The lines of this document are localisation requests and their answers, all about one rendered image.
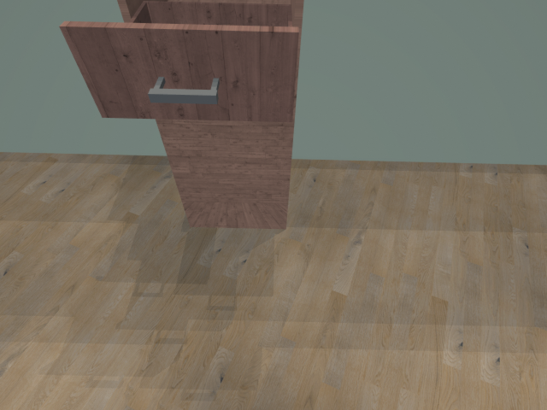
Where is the handle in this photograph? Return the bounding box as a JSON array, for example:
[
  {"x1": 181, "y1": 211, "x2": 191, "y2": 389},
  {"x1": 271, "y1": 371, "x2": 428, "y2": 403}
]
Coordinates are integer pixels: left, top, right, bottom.
[{"x1": 148, "y1": 77, "x2": 220, "y2": 104}]

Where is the drawer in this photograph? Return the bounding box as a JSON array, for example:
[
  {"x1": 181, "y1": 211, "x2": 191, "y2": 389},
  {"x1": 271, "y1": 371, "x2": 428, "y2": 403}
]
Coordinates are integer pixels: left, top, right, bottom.
[{"x1": 59, "y1": 1, "x2": 299, "y2": 122}]

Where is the cabinet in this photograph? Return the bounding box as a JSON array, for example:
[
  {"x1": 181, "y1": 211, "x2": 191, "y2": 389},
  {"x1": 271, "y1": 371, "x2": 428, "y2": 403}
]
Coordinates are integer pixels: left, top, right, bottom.
[{"x1": 117, "y1": 0, "x2": 304, "y2": 229}]

